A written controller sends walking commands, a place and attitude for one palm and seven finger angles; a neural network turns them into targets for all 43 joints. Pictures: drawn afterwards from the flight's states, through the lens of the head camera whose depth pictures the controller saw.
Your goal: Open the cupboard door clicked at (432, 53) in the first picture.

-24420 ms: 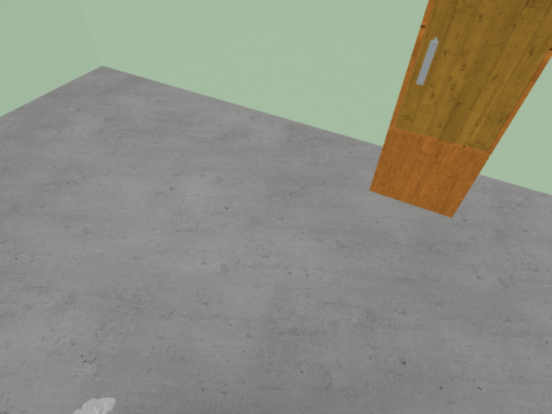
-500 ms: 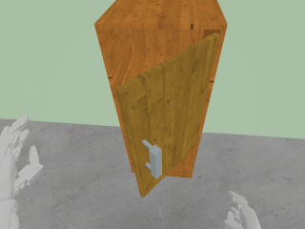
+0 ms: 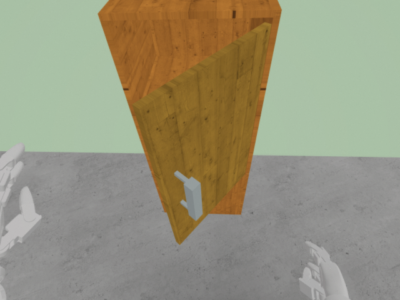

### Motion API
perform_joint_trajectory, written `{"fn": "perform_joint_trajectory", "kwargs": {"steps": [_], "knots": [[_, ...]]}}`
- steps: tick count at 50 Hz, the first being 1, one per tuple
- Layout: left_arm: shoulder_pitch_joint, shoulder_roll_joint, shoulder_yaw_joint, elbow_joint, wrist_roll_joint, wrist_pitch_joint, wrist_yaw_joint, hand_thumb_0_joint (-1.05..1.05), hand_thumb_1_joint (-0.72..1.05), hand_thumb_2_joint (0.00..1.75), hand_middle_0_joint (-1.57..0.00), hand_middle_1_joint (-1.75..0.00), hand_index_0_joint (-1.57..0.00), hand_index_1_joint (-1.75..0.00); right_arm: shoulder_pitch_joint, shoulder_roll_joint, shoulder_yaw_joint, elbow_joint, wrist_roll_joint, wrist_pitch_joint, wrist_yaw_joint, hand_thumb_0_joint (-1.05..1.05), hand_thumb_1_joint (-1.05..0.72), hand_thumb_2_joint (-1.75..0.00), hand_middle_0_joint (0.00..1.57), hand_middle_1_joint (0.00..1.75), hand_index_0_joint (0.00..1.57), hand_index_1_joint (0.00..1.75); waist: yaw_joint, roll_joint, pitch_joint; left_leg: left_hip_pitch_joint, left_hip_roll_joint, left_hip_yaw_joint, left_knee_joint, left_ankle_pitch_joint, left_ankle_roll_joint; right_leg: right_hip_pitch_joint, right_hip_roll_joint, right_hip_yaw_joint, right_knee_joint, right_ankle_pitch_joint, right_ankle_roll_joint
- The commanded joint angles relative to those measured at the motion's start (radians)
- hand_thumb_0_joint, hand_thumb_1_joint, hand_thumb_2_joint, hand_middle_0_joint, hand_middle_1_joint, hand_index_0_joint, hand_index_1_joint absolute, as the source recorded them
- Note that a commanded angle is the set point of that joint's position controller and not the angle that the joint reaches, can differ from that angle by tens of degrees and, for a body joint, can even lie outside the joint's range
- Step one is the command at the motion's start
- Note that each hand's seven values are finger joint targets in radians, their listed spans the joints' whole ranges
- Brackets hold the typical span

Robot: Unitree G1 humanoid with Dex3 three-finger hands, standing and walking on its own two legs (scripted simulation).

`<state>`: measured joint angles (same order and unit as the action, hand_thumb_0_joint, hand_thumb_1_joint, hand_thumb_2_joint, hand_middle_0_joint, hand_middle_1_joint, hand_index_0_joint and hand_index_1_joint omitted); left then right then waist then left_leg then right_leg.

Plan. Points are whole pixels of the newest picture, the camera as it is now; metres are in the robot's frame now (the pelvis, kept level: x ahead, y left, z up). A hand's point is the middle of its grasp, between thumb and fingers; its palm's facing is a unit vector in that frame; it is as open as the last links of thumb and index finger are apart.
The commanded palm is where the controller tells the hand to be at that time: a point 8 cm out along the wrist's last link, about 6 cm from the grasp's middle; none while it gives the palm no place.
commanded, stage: step back with the hand held close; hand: left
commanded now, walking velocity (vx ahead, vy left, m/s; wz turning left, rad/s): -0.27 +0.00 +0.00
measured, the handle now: (187, 195) +0.36 +0.06 -0.05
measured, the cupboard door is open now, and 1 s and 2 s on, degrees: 51 51 51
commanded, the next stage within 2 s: stop stepping back and stand still in 0.98 s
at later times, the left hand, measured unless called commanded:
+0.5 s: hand out of the picture +0.11 +0.29 +0.14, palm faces +0.47 -0.72 -0.51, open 7.4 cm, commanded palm +0.04 +0.33 +0.17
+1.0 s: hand out of the picture +0.05 +0.27 +0.14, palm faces +0.44 -0.76 -0.49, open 7.4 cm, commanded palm -0.01 +0.29 +0.17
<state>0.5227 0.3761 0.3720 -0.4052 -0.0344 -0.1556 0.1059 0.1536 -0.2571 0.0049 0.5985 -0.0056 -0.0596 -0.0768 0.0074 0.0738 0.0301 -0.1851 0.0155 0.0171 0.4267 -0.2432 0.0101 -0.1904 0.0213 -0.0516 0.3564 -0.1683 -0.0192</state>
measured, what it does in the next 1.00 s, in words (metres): walks backwards: right foot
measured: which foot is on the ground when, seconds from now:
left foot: down 0.00-1.00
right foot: down 0.00-0.72, up 0.74-0.96, down 0.98-1.00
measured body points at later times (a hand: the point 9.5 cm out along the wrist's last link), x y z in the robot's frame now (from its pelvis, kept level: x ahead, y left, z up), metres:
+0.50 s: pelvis -0.08 +0.02 -0.02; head -0.06 +0.03 +0.43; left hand +0.08 +0.33 +0.17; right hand +0.11 -0.21 -0.09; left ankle -0.01 +0.11 -0.74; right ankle +0.01 -0.10 -0.74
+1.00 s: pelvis -0.16 +0.00 -0.02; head -0.09 +0.02 +0.42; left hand +0.02 +0.30 +0.17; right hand +0.06 -0.21 -0.10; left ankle -0.01 +0.12 -0.74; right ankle -0.32 -0.11 -0.74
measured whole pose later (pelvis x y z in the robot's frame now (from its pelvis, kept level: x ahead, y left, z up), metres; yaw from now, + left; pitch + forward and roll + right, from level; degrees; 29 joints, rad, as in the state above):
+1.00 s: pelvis -0.16 +0.00 -0.02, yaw -1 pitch +7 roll +0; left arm 0.53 0.42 0.46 -0.56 -0.05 -0.24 0.15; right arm 0.10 -0.17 0.02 0.62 -0.03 -0.16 -0.05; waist 0.07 -0.05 0.00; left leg -0.58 0.06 0.12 0.44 0.02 0.02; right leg -0.09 0.05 0.04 0.45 -0.43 -0.03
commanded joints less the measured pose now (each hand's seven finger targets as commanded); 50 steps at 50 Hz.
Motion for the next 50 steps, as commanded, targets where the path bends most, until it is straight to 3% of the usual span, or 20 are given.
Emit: {"fn": "perform_joint_trajectory", "kwargs": {"steps": [1, 5, 8, 10, 16, 22, 25, 28, 29, 31, 32, 34, 36, 37, 40, 42, 45, 47, 49, 50], "knots": [[0.042, 0.221, 0.173, -0.239, -0.011, -0.056, 0.038, 0.0, 0.9, 0.9, -0.2, -0.3, -0.2, -0.3, -0.083, -0.094, -0.054, -0.179, 0.011, -0.017, -0.019, 0.0, -0.9, -0.9, 0.2, 0.3, 0.2, 0.3, 0.006, -0.055, -0.249, 0.023, 0.023, -0.02, 0.006, 0.396, 0.007, 0.132, -0.093, 0.059, 0.038, 0.436, 0.008], [0.051, 0.237, 0.189, -0.26, -0.012, -0.057, 0.046, 0.0, 0.9, 0.9, -0.2, -0.3, -0.2, -0.3, -0.087, -0.089, -0.058, -0.193, 0.015, -0.003, -0.027, 0.0, -0.9, -0.9, 0.2, 0.3, 0.2, 0.3, 0.006, -0.062, -0.225, -0.009, 0.026, -0.029, 0.003, 0.393, 0.006, 0.105, -0.085, 0.056, 0.058, 0.412, 0.012], [0.046, 0.232, 0.182, -0.254, -0.009, -0.059, 0.05, 0.0, 0.9, 0.9, -0.2, -0.3, -0.2, -0.3, -0.08, -0.1, -0.06, -0.195, 0.014, -0.002, -0.029, 0.0, -0.9, -0.9, 0.2, 0.3, 0.2, 0.3, 0.006, -0.038, -0.178, -0.062, 0.036, -0.047, -0.031, 0.304, 0.016, 0.074, -0.066, 0.054, 0.055, 0.284, 0.021], [0.036, 0.22, 0.17, -0.262, -0.001, -0.064, 0.052, 0.0, 0.9, 0.9, -0.2, -0.3, -0.2, -0.3, -0.08, -0.106, -0.057, -0.199, 0.009, -0.006, -0.031, 0.0, -0.9, -0.9, 0.2, 0.3, 0.2, 0.3, 0.007, 0.015, -0.141, -0.138, 0.05, -0.072, -0.073, 0.205, 0.027, 0.087, -0.046, 0.047, 0.07, 0.182, 0.025], [-0.01, 0.203, 0.167, -0.262, 0.035, -0.084, 0.062, 0.0, 0.9, 0.9, -0.2, -0.3, -0.2, -0.3, -0.061, -0.127, -0.058, -0.213, 0.001, -0.024, -0.031, 0.0, -0.9, -0.9, 0.2, 0.3, 0.2, 0.3, 0.002, 0.017, -0.056, -0.469, 0.089, -0.129, -0.165, -0.317, 0.079, 0.203, -0.022, 0.081, 0.157, -0.009, 0.029], [-0.073, 0.205, 0.189, -0.307, 0.068, -0.11, 0.07, 0.0, 0.9, 0.9, -0.2, -0.3, -0.2, -0.3, -0.044, -0.128, -0.063, -0.212, -0.004, -0.058, -0.027, 0.0, -0.9, -0.9, 0.2, 0.3, 0.2, 0.3, 0.0, 0.071, -0.068, -0.637, 0.129, -0.18, -0.173, -0.512, 0.117, 0.278, 0.008, 0.1, 0.298, -0.027, 0.032], [-0.053, 0.224, 0.21, -0.325, 0.061, -0.128, 0.066, 0.0, 0.9, 0.9, -0.2, -0.3, -0.2, -0.3, -0.039, -0.112, -0.063, -0.21, -0.002, -0.075, -0.02, 0.0, -0.9, -0.9, 0.2, 0.3, 0.2, 0.3, -0.005, 0.019, -0.068, -0.57, 0.082, -0.146, -0.071, -0.463, 0.101, 0.181, -0.019, 0.172, 0.232, -0.014, 0.011], [-0.042, 0.238, 0.213, -0.349, 0.035, -0.138, 0.064, 0.0, 0.9, 0.9, -0.2, -0.3, -0.2, -0.3, -0.013, -0.098, -0.062, -0.186, -0.001, -0.086, -0.011, 0.0, -0.9, -0.9, 0.2, 0.3, 0.2, 0.3, -0.017, -0.125, -0.085, -0.34, -0.001, -0.06, 0.129, -0.309, 0.044, -0.067, -0.122, 0.296, 0.042, -0.096, -0.038], [-0.06, 0.23, 0.193, -0.358, 0.026, -0.138, 0.066, 0.0, 0.9, 0.9, -0.2, -0.3, -0.2, -0.3, -0.007, -0.099, -0.063, -0.166, -0.003, -0.086, -0.008, 0.0, -0.9, -0.9, 0.2, 0.3, 0.2, 0.3, -0.024, -0.129, -0.083, -0.242, -0.021, -0.044, 0.198, -0.249, 0.022, -0.176, -0.163, 0.321, -0.013, -0.134, -0.064], [-0.073, 0.227, 0.177, -0.339, 0.017, -0.138, 0.073, 0.0, 0.9, 0.9, -0.2, -0.3, -0.2, -0.3, -0.008, -0.089, -0.056, -0.141, -0.003, -0.085, -0.006, 0.0, -0.9, -0.9, 0.2, 0.3, 0.2, 0.3, -0.031, -0.149, -0.088, -0.109, -0.024, -0.039, 0.22, -0.182, 0.009, -0.299, -0.176, 0.278, -0.049, -0.181, -0.06], [-0.072, 0.23, 0.178, -0.323, 0.016, -0.137, 0.077, 0.0, 0.9, 0.9, -0.2, -0.3, -0.2, -0.3, -0.013, -0.09, -0.055, -0.135, -0.001, -0.083, -0.009, 0.0, -0.9, -0.9, 0.2, 0.3, 0.2, 0.3, -0.033, -0.132, -0.082, -0.103, -0.013, -0.051, 0.177, -0.186, 0.014, -0.313, -0.15, 0.241, -0.032, -0.194, -0.04], [-0.074, 0.232, 0.186, -0.322, 0.016, -0.141, 0.077, 0.0, 0.9, 0.9, -0.2, -0.3, -0.2, -0.3, -0.046, -0.111, -0.06, -0.146, 0.0, -0.088, -0.022, 0.0, -0.9, -0.9, 0.2, 0.3, 0.2, 0.3, -0.026, 0.005, -0.051, -0.266, 0.057, -0.15, -0.017, -0.298, 0.046, -0.196, -0.059, 0.167, 0.081, -0.212, 0.005], [-0.047, 0.226, 0.229, -0.308, 0.032, -0.145, 0.076, 0.0, 0.9, 0.9, -0.2, -0.3, -0.2, -0.3, -0.068, -0.121, -0.061, -0.162, 0.002, -0.096, -0.028, 0.0, -0.9, -0.9, 0.2, 0.3, 0.2, 0.3, 0.003, 0.169, -0.096, -0.579, 0.233, -0.317, -0.266, -0.523, 0.122, 0.133, 0.063, 0.072, 0.459, -0.086, 0.046], [-0.056, 0.222, 0.231, -0.313, 0.038, -0.147, 0.072, 0.0, 0.9, 0.9, -0.2, -0.3, -0.2, -0.3, -0.07, -0.109, -0.065, -0.165, -0.005, -0.099, -0.026, 0.0, -0.9, -0.9, 0.2, 0.3, 0.2, 0.3, 0.008, 0.185, -0.12, -0.63, 0.29, -0.356, -0.313, -0.524, 0.151, 0.194, 0.088, 0.066, 0.602, -0.122, 0.048], [-0.012, 0.22, 0.234, -0.294, 0.027, -0.145, 0.062, 0.0, 0.9, 0.9, -0.2, -0.3, -0.2, -0.3, -0.072, -0.1, -0.084, -0.154, -0.007, -0.118, -0.012, 0.0, -0.9, -0.9, 0.2, 0.3, 0.2, 0.3, 0.009, 0.077, -0.14, -0.487, 0.307, -0.297, -0.241, -0.355, 0.169, 0.08, 0.081, 0.103, 0.657, -0.254, 0.034], [0.044, 0.201, 0.213, -0.293, 0.009, -0.132, 0.06, 0.0, 0.9, 0.9, -0.2, -0.3, -0.2, -0.3, -0.067, -0.085, -0.079, -0.14, -0.012, -0.126, -0.001, 0.0, -0.9, -0.9, 0.2, 0.3, 0.2, 0.3, 0.008, 0.079, -0.124, -0.388, 0.274, -0.242, -0.234, -0.289, 0.147, 0.023, 0.066, 0.07, 0.533, -0.314, 0.017], [-0.025, 0.182, 0.15, -0.368, -0.014, -0.134, 0.058, 0.0, 0.9, 0.9, -0.2, -0.3, -0.2, -0.3, -0.06, -0.078, -0.064, -0.095, -0.023, -0.146, 0.007, 0.0, -0.9, -0.9, 0.2, 0.3, 0.2, 0.3, 0.003, 0.139, -0.164, -0.109, 0.236, -0.199, -0.23, -0.084, 0.091, -0.078, 0.054, 0.051, 0.257, -0.363, 0.0], [-0.081, 0.196, 0.137, -0.393, -0.018, -0.149, 0.053, 0.0, 0.9, 0.9, -0.2, -0.3, -0.2, -0.3, -0.051, -0.086, -0.065, -0.067, -0.023, -0.144, 0.014, 0.0, -0.9, -0.9, 0.2, 0.3, 0.2, 0.3, 0.006, 0.133, -0.211, 0.049, 0.208, -0.132, -0.118, 0.169, 0.04, -0.104, 0.021, 0.073, -0.002, -0.231, -0.015], [-0.101, 0.271, 0.174, -0.412, -0.004, -0.166, 0.055, 0.0, 0.9, 0.9, -0.2, -0.3, -0.2, -0.3, -0.039, -0.067, -0.063, -0.051, -0.02, -0.124, 0.015, 0.0, -0.9, -0.9, 0.2, 0.3, 0.2, 0.3, 0.002, -0.029, -0.306, 0.172, 0.141, -0.027, 0.103, 0.454, 0.005, -0.121, -0.106, 0.211, -0.058, 0.194, -0.042], [-0.121, 0.301, 0.201, -0.406, -0.009, -0.171, 0.057, 0.0, 0.9, 0.9, -0.2, -0.3, -0.2, -0.3, -0.079, -0.064, -0.058, -0.074, -0.012, -0.123, 0.006, 0.0, -0.9, -0.9, 0.2, 0.3, 0.2, 0.3, 0.016, -0.11, -0.319, 0.174, 0.098, 0.034, 0.141, 0.454, 0.001, -0.094, -0.126, 0.193, -0.024, 0.446, -0.008]]}}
